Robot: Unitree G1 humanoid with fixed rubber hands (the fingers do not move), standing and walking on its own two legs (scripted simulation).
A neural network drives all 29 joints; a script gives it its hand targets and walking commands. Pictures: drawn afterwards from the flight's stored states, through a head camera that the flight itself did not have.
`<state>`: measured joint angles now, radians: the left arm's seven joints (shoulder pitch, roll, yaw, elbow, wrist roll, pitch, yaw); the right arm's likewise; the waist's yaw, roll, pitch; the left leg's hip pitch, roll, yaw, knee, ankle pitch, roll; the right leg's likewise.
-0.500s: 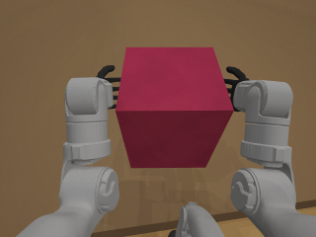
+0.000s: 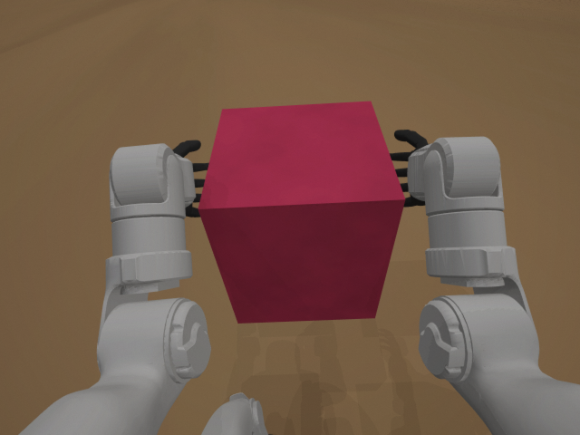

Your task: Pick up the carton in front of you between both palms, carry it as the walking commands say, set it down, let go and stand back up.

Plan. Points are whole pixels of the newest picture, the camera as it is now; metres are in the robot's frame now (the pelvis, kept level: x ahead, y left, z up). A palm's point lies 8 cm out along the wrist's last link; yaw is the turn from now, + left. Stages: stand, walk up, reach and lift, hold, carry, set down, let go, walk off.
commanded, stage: carry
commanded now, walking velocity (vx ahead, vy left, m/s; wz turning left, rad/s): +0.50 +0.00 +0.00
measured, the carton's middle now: (301, 217) +0.40 -0.05 +0.10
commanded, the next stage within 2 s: none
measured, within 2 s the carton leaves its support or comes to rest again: neither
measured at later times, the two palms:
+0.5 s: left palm (165, 16) +0.68 +0.12 +0.30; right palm out of the picture +0.68 -0.18 +0.30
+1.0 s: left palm (182, 33) +0.92 +0.14 +0.20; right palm (313, 14) +0.91 -0.15 +0.21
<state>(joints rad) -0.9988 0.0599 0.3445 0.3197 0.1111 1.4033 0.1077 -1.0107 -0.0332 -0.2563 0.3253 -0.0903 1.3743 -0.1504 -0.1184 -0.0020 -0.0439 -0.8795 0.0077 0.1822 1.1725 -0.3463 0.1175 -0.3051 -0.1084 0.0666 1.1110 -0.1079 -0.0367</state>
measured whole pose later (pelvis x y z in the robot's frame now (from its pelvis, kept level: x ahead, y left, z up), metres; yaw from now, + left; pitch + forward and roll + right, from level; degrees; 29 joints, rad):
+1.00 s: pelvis +0.60 +0.00 +0.12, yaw -3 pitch +6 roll +0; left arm -0.41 -0.10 0.22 -0.11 0.13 1.25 0.11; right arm -0.45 0.17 -0.21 -0.08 -0.17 1.19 -0.13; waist 0.00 -0.01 -0.05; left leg -0.37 0.05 0.19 0.42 -0.15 0.03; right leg -0.41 -0.03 -0.07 1.02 -0.44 0.00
